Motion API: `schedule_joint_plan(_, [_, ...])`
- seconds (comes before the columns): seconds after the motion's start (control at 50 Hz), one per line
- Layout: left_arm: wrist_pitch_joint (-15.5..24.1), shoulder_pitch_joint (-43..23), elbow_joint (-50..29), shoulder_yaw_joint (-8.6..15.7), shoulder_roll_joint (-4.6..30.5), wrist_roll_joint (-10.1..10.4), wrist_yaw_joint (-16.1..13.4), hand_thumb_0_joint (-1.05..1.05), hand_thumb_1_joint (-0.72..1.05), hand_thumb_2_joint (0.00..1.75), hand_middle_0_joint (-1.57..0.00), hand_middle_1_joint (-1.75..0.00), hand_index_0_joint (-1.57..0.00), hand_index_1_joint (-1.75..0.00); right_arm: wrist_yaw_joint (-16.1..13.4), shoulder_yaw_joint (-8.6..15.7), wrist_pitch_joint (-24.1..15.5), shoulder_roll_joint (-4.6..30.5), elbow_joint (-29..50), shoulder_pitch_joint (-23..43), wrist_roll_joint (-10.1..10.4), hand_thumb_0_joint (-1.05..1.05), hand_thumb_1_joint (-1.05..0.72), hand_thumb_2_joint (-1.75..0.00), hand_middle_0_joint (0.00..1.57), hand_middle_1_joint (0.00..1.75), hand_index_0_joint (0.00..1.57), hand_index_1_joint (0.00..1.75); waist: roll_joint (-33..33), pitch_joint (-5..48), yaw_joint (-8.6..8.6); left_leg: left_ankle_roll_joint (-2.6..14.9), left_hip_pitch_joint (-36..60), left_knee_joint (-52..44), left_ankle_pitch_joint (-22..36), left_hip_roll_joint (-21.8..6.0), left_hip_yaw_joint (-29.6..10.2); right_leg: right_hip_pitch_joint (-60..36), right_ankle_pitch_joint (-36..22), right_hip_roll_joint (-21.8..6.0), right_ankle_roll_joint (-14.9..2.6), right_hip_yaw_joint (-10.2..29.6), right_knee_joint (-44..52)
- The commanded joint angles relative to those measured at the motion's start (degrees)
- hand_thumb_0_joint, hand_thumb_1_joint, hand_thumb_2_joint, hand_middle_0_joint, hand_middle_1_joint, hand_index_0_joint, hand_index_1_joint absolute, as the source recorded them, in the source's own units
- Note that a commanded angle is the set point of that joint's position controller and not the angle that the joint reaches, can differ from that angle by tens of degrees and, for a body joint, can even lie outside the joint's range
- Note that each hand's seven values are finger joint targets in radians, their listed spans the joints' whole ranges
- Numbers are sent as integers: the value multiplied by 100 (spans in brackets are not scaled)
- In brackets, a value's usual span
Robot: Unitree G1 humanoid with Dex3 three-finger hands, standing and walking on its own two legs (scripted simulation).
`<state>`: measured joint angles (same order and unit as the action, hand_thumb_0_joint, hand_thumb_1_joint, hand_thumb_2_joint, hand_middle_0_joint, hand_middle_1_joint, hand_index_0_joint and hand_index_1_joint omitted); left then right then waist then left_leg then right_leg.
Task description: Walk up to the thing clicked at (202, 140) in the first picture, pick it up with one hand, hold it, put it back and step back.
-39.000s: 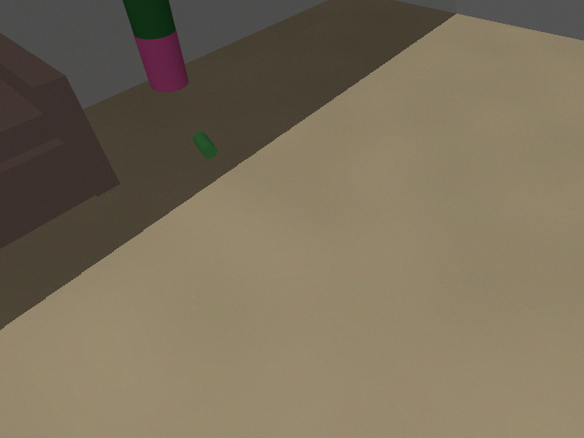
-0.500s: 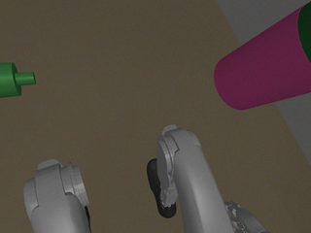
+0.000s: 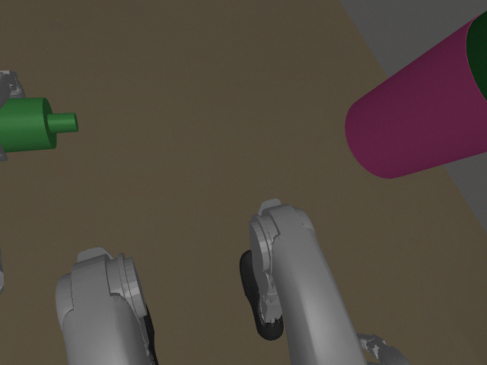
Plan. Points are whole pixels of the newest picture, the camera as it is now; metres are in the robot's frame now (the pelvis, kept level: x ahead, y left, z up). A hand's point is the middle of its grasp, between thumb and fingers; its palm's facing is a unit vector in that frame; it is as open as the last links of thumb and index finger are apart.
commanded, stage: lift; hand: left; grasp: from above
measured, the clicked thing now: (5, 125) +0.53 +0.29 -0.17
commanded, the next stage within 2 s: hold in 1.54 s
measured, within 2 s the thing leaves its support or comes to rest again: neither
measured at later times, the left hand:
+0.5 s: hand out of the picture +0.44 +0.31 +0.00, palm faces -0.47 -0.07 -0.88, open 10.9 cm
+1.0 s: hand out of the picture +0.35 +0.26 +0.21, palm faces -0.45 -0.11 -0.89, open 10.7 cm
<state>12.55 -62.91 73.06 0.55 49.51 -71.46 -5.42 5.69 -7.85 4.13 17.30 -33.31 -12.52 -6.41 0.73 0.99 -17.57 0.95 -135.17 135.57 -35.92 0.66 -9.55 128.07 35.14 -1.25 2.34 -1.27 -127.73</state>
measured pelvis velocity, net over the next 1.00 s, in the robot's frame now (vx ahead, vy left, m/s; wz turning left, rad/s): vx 0.02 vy -0.02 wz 0.13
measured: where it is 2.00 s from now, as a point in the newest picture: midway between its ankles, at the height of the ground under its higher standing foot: (207, 334)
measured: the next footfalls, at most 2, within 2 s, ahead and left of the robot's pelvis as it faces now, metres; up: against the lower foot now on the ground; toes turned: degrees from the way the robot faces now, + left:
none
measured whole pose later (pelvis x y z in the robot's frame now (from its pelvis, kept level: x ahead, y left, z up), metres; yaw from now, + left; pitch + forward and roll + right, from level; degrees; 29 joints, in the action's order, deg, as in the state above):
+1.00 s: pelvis +0.02 -0.02 +0.27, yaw +7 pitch +21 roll -3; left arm 7.2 -22.9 39.8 -7.2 29.9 -55.6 -0.5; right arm -3.3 0.5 3.4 13.5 -38.9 -9.6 1.9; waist 2.7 8.3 -4.4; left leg -1.1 -74.3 83.3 -30.3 -2.9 -2.9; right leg 72.9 28.4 -2.1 2.9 0.0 -80.2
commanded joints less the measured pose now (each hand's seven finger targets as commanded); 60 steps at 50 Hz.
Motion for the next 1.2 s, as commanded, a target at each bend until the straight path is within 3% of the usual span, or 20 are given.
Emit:
schedule_joint_plan(0.0, [-127,-1948,-1445,341,1349,301,-13,0,65,91,-93,-89,-97,-85,-103,695,92,1536,131,-1148,71,0,-90,-91,20,30,20,30,2496,4597,110,-81,3979,-1903,875,37,493,-1909,-924,175,-520,-689,1167])
schedule_joint_plan(0.04, [-168,-1766,-1580,340,1241,375,125,0,67,90,-94,-87,-98,-83,-118,772,151,1534,66,-1189,118,0,-90,-91,20,30,20,30,2375,4582,144,-81,4154,-1939,1039,34,465,-1829,-1002,158,-529,-662,1229])
schedule_joint_plan(0.08, [-115,-1710,-1944,458,1361,418,223,0,65,87,-92,-86,-97,-82,-163,828,209,1537,44,-1166,161,0,-90,-91,20,30,20,30,2436,4637,212,-89,4204,-1996,1122,76,439,-1845,-1022,131,-553,-625,1281])
schedule_joint_plan(0.12, [-56,-1458,-2134,471,1248,477,328,0,68,88,-94,-88,-99,-83,-166,894,244,1439,58,-1168,195,0,-90,-91,20,30,20,30,2366,4756,323,-72,4376,-2143,1082,58,472,-1973,-976,114,-540,-561,1397])
schedule_joint_plan(0.2, [72,-1330,-2612,441,983,716,515,0,71,91,-97,-86,-101,-82,-213,998,262,1367,73,-1069,251,0,-90,-91,20,30,20,30,2243,4630,364,-63,4534,-2445,825,53,383,-1977,-796,87,-541,-490,1610])
schedule_joint_plan(0.22, [103,-1351,-2798,535,1105,746,520,0,72,91,-98,-85,-102,-81,-239,1042,269,1380,74,-1054,266,0,-90,-90,20,30,20,30,2207,4825,449,-49,4668,-2515,780,51,390,-2014,-771,85,-537,-470,1676])
schedule_joint_plan(0.28, [149,-800,-2784,393,745,896,582,0,74,92,-99,-85,-103,-81,-254,1064,255,1243,102,-960,313,0,-90,-90,20,30,20,30,1993,4731,481,-20,4727,-2804,609,13,351,-2307,-762,97,-475,-448,1842])
schedule_joint_plan(0.32, [145,-682,-2906,462,851,956,585,0,74,90,-99,-84,-103,-80,-299,1102,255,1223,91,-918,345,0,-90,-90,20,30,20,30,1788,4708,532,24,4702,-2958,397,8,371,-2541,-673,102,-448,-427,2027])
schedule_joint_plan(0.38, [92,-384,-3145,345,591,1104,601,0,73,88,-98,-82,-102,-78,-344,1146,239,1148,136,-801,402,0,-90,-90,20,30,20,30,1651,4655,621,45,4933,-3308,248,-35,362,-2851,-653,119,-409,-409,2294])
schedule_joint_plan(0.46, [-25,-117,-3615,387,560,1231,581,0,72,81,-96,-76,-101,-72,-426,1224,235,1113,126,-653,496,0,-89,-90,20,30,20,30,1553,4766,774,16,5518,-3735,474,-88,278,-3251,-843,116,-389,-402,2572])
schedule_joint_plan(0.5, [-101,149,-3803,230,267,1309,599,0,71,80,-96,-74,-100,-70,-452,1228,228,1043,169,-554,529,0,-89,-90,20,30,20,30,1582,4671,787,6,5720,-3958,583,-103,309,-3480,-918,118,-380,-377,2774])
schedule_joint_plan(0.56, [-232,464,-4085,323,368,1369,543,0,69,78,-96,-71,-99,-68,-526,1225,222,962,182,-434,576,0,-89,-90,20,30,20,30,1336,4753,931,28,6038,-4271,667,-110,409,-4081,-976,137,-363,-343,3226])
schedule_joint_plan(0.62, [-368,858,-4276,130,-8,1496,563,0,72,76,-98,-69,-102,-65,-595,1235,193,904,162,-288,628,0,-89,-90,20,30,20,30,1341,4529,985,-7,6499,-4796,630,-158,322,-4404,-962,140,-345,-332,3585])
schedule_joint_plan(0.66, [-449,1187,-4422,253,100,1513,521,0,71,76,-99,-66,-102,-63,-653,1246,168,843,132,-219,662,0,-89,-90,20,30,20,30,1144,4412,1094,-8,6665,-5022,604,-170,396,-4779,-911,138,-334,-291,3931])
schedule_joint_plan(0.76, [-578,1727,-4608,55,-253,1641,464,0,75,79,-103,-67,-105,-65,-792,1196,53,679,109,46,741,0,-89,-90,20,30,20,30,830,3840,1127,12,6991,-5739,168,-170,532,-5600,-598,167,-307,-189,4794])
schedule_joint_plan(0.82, [-570,1994,-4603,20,-304,1641,376,0,74,80,-105,-67,-106,-65,-873,1169,-48,556,55,44,766,0,-90,-90,20,30,20,30,483,3666,1153,46,7130,-5865,539,-96,817,-6321,-711,161,-304,-31,5430])
schedule_joint_plan(0.9, [-523,2107,-4432,-181,-625,1671,276,0,75,83,-105,-68,-107,-67,-965,1146,-204,491,-47,61,792,0,-90,-90,20,30,20,30,352,3053,1124,39,7532,-6469,286,-114,758,-6755,-458,164,-290,74,6056])
schedule_joint_plan(0.98, [-517,2307,-4139,-215,-737,1550,89,0,75,80,-105,-66,-107,-65,-989,1165,-306,498,-110,84,812,0,-89,-90,20,30,20,30,412,2880,1262,-7,8130,-7062,372,-128,692,-7218,-547,179,-296,94,6505])
schedule_joint_plan(1.1, [-573,2350,-3839,-318,-898,1365,-125,0,73,79,-105,-67,-106,-66,-1003,1190,-389,483,-200,-20,846,0,-90,-90,20,30,20,30,493,2632,1322,-51,8800,-7703,712,-98,757,-7869,-817,216,-285,151,7164])
schedule_joint_plan(1.18, [-652,2344,-3651,-445,-1096,1381,-217,0,72,82,-106,-67,-106,-67,-999,1206,-425,481,-238,-28,853,0,-90,-90,20,30,20,30,471,2445,1341,-81,9338,-8190,870,-118,739,-8200,-1043,231,-263,82,7522])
